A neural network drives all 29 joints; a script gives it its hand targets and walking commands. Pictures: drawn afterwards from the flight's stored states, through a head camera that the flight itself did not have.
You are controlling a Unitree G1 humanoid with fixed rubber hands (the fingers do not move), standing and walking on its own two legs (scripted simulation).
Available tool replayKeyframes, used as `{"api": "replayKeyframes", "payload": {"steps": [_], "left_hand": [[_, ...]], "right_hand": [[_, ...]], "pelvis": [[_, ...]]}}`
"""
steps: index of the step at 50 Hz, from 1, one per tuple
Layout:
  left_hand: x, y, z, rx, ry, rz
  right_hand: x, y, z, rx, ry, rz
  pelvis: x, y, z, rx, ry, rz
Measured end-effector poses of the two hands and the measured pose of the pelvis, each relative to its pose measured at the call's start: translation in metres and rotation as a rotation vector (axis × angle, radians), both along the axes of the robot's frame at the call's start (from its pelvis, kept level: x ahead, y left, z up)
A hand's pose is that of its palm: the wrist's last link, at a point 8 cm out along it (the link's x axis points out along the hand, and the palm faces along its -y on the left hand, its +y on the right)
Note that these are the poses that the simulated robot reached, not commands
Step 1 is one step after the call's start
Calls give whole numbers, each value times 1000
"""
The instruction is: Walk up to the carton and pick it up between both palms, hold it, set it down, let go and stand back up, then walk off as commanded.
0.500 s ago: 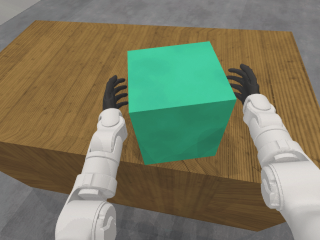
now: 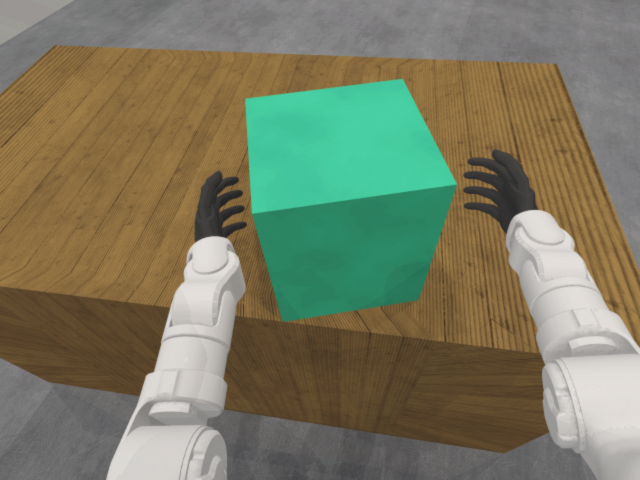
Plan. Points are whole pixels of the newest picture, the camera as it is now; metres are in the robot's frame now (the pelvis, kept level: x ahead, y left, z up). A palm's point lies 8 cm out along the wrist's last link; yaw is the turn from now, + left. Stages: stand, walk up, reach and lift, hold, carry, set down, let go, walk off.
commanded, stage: set down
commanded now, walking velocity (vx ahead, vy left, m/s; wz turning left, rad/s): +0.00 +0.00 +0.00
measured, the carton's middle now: (339, 207) +0.47 +0.06 +0.05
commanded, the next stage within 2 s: none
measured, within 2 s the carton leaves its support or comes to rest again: neither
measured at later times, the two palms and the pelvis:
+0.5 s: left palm (201, 274) +0.33 +0.20 +0.08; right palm (550, 265) +0.40 -0.21 +0.06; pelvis -0.01 +0.00 +0.00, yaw +0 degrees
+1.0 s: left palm (198, 304) +0.29 +0.19 +0.07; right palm (572, 311) +0.35 -0.23 +0.06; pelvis -0.02 +0.00 +0.00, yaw +0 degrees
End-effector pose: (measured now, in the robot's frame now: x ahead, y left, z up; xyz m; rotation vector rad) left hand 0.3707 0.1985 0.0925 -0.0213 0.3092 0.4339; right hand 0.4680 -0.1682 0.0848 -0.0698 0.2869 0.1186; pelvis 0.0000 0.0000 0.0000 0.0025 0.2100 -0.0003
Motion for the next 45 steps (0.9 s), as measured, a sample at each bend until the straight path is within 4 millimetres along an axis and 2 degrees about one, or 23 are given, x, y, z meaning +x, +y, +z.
{"api": "replayKeyframes", "payload": {"steps": [11, 24, 33, 45], "left_hand": [[-17, 3, -3, -11, -12, 17], [-44, 4, -15, -27, 5, 29], [-55, 1, -12, -25, -18, 20], [-76, 0, -18, -27, -2, 27]], "right_hand": [[-22, -6, -10, -1, -4, 24], [-61, -39, -20, -55, 6, 11], [-82, -41, -21, -58, -9, 34], [-107, -51, -26, -83, 16, 52]], "pelvis": [[-5, 0, 0, 0, -7, 0], [-9, 0, 0, 0, -41, 0], [-13, 0, 1, 0, -79, -1], [-16, 0, 1, 0, -110, -1]]}}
